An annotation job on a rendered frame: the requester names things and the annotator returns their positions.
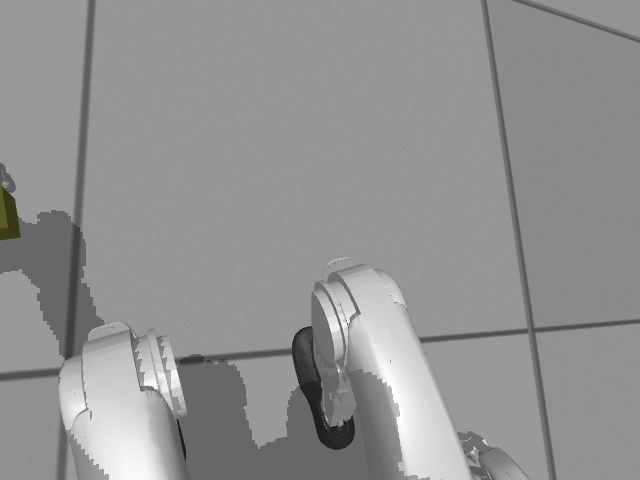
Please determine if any small box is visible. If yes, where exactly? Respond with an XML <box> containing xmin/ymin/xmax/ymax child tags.
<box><xmin>0</xmin><ymin>186</ymin><xmax>21</xmax><ymax>240</ymax></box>

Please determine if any right robot hand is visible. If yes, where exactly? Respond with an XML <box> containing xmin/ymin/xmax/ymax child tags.
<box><xmin>457</xmin><ymin>431</ymin><xmax>530</xmax><ymax>480</ymax></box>

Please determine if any right robot foot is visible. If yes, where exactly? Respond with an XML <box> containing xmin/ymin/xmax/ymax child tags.
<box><xmin>292</xmin><ymin>326</ymin><xmax>355</xmax><ymax>450</ymax></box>

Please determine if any left robot hand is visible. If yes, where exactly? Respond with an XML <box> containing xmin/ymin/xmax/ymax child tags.
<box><xmin>0</xmin><ymin>163</ymin><xmax>16</xmax><ymax>193</ymax></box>

